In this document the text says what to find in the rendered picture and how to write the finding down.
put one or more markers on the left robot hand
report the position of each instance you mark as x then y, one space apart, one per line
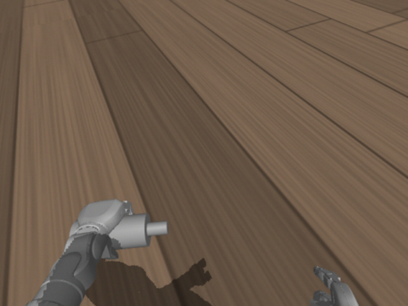
107 213

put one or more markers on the left robot arm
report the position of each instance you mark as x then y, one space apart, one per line
75 271

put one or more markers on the bottle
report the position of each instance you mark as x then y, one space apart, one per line
133 231

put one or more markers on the right robot hand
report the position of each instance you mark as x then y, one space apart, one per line
341 294

